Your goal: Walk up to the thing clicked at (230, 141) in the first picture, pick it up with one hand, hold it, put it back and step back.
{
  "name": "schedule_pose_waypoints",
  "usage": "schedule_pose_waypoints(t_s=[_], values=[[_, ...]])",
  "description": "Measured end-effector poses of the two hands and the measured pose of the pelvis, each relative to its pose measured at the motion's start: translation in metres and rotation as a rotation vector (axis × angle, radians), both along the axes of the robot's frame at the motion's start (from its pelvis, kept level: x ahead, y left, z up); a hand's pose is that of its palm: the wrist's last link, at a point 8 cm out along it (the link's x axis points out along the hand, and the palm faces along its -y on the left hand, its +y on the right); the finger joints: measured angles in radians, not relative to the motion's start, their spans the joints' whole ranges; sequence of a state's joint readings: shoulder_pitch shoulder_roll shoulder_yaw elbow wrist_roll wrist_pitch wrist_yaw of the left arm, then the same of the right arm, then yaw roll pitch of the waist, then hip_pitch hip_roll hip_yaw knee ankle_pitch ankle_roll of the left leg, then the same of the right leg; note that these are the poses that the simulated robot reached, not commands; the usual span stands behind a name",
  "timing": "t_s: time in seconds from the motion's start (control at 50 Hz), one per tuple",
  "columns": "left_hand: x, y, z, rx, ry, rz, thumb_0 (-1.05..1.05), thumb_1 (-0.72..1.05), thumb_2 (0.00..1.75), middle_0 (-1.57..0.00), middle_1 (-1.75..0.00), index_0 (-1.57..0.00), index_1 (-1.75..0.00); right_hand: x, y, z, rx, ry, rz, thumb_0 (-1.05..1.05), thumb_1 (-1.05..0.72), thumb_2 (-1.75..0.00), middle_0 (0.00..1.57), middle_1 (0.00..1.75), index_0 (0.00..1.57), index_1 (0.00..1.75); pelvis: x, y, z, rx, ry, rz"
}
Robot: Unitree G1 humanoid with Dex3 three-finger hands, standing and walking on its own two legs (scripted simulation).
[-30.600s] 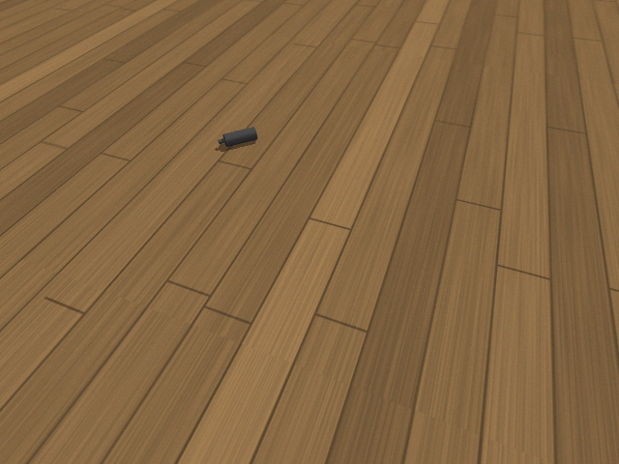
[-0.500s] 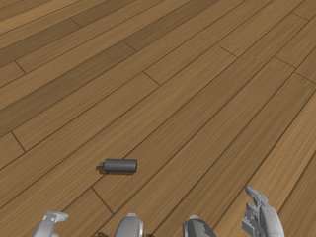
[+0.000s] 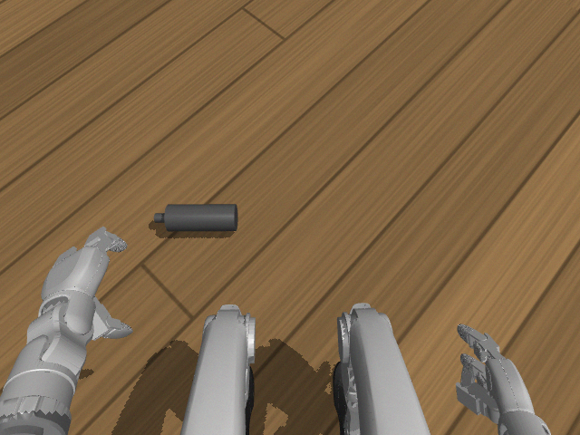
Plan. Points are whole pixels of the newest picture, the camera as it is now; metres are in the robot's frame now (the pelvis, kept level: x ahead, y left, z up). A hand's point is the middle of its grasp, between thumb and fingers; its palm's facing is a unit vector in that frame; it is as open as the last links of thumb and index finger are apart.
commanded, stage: rise first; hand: left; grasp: from above
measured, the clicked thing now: (195, 217) +0.55 +0.25 -0.47
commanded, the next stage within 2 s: none
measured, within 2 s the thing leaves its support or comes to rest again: neither
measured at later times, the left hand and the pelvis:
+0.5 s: hand (141, 247) +0.42 +0.30 -0.26, palm faces -0.46 -0.07 -0.88, open 14.1 cm; pelvis -0.03 +0.01 -0.13, yaw -4 degrees
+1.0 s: hand (155, 233) +0.47 +0.30 -0.32, palm faces -0.46 +0.01 -0.89, open 14.2 cm; pelvis -0.02 +0.02 -0.15, yaw -6 degrees
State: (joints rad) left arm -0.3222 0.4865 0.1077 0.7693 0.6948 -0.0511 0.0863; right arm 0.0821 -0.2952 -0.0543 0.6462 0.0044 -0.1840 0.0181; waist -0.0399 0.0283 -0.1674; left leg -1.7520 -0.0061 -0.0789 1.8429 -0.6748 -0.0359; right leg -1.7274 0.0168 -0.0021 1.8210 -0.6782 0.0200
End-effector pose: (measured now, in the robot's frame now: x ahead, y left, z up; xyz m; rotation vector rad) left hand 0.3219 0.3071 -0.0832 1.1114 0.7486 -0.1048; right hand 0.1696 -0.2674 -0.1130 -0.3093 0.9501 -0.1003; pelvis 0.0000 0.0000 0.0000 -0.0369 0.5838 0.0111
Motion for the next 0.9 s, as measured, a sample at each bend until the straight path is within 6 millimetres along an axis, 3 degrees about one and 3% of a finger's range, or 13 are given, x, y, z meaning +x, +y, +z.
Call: schedule_pose_waypoints(t_s=[0.1,0.18,0.3,0.4,0.58,0.9], values=[[0.025,0.002,-0.034,0.07,0.011,-0.109,0.0,-0.57,0.99,-0.13,-1.06,-0.12,-1.06,-0.04,-0.003,-0.049,0.011,0.131,-0.013,0.01,-0.95,-0.91,0.2,0.3,0.2,0.3,-0.013,-0.002,-0.037,-0.005,0.02,-0.005],[0.043,0.0,-0.06,0.105,0.005,-0.208,0.0,-0.56,1.0,-0.12,-1.06,-0.12,-1.07,-0.074,-0.006,-0.077,0.001,0.222,-0.032,0.01,-0.94,-0.91,0.2,0.3,0.2,0.3,-0.022,-0.002,-0.064,-0.013,0.021,-0.011],[0.07,-0.006,-0.091,0.144,-0.053,-0.33,0.0,-0.53,1.01,-0.09,-1.05,-0.1,-1.06,-0.118,-0.01,-0.101,-0.036,0.327,-0.069,0.01,-0.91,-0.9,0.2,0.3,0.2,0.3,-0.031,0.001,-0.098,-0.035,0.01,-0.018],[0.09,-0.008,-0.108,0.191,-0.099,-0.385,0.0,-0.52,1.03,-0.08,-1.03,-0.08,-1.04,-0.142,-0.01,-0.109,-0.061,0.391,-0.106,0.01,-0.89,-0.89,0.2,0.3,0.2,0.3,-0.034,0.006,-0.116,-0.053,0.005,-0.022],[0.115,-0.006,-0.135,0.26,-0.082,-0.45,0.0,-0.52,1.03,-0.07,-0.98,-0.07,-0.99,-0.16,-0.001,-0.116,-0.08,0.465,-0.131,0.01,-0.89,-0.89,0.2,0.3,0.2,0.3,-0.032,0.013,-0.133,-0.076,0.021,-0.02],[0.146,-0.01,-0.172,0.277,-0.105,-0.528,0.0,-0.52,1.02,-0.08,-0.96,-0.08,-0.97,-0.155,0.008,-0.126,-0.093,0.533,-0.088,0.0,-0.91,-0.9,0.2,0.3,0.2,0.3,-0.022,0.018,-0.151,-0.105,0.042,-0.028]])
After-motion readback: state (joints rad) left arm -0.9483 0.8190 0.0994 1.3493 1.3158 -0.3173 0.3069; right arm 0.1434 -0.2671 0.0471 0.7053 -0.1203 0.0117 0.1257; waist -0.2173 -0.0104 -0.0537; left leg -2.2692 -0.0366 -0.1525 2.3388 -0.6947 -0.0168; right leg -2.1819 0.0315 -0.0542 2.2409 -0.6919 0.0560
